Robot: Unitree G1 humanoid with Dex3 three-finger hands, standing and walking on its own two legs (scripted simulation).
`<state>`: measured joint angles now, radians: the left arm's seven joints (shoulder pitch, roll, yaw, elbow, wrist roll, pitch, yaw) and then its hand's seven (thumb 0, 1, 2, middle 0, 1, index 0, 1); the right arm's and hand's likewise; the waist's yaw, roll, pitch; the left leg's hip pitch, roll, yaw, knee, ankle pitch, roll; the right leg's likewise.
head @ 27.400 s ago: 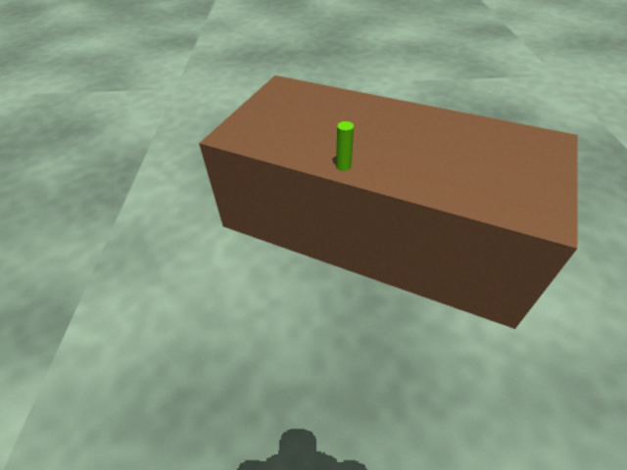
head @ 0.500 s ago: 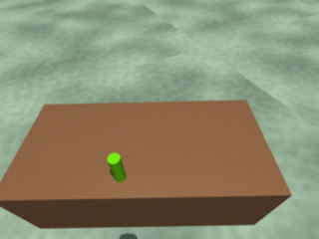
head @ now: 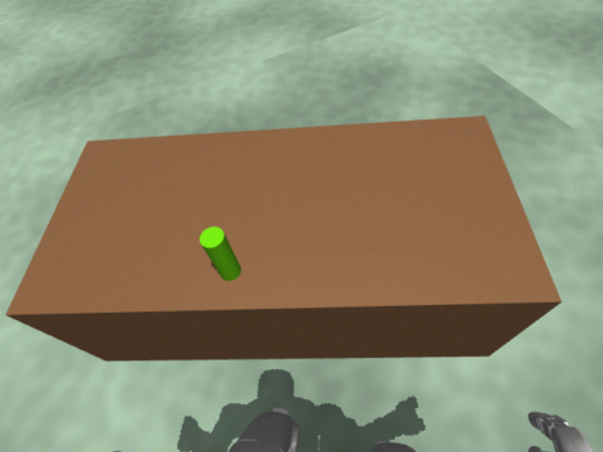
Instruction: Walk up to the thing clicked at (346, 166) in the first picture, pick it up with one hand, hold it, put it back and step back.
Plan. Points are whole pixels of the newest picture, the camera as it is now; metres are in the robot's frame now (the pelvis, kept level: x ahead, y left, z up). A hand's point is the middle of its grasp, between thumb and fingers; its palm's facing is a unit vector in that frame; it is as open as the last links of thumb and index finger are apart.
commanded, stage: step back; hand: left
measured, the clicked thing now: (222, 255) +0.51 +0.23 -0.23
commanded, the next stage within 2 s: none
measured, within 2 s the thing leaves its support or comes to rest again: neither
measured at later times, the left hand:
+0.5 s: hand out of the picture -0.01 +0.31 -0.15, palm faces +0.08 -0.93 -0.37, open 7.4 cm
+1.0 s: hand out of the picture -0.13 +0.30 -0.12, palm faces +0.00 -0.89 -0.46, open 7.4 cm
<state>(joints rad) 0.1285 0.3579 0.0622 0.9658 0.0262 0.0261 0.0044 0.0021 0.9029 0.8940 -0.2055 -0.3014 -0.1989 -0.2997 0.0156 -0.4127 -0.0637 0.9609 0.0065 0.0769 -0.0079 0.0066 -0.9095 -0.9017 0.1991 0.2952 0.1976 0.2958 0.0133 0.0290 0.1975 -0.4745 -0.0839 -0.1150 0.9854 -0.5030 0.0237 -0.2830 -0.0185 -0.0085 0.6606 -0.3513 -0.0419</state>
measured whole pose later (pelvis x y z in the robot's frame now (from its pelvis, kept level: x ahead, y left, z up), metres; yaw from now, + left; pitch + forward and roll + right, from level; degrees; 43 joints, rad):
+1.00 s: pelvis -0.24 +0.02 +0.00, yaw +1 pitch -1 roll +1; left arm 0.16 0.35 0.08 0.82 0.04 0.03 0.02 0.01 0.90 0.89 -0.21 -0.30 -0.20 -0.30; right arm 0.18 -0.42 -0.05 0.89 0.01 0.07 -0.01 0.01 -0.91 -0.90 0.20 0.30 0.20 0.30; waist 0.00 0.05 0.15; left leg -0.39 -0.10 -0.16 1.07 -0.49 -0.02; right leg -0.34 -0.02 0.02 0.59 -0.23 -0.01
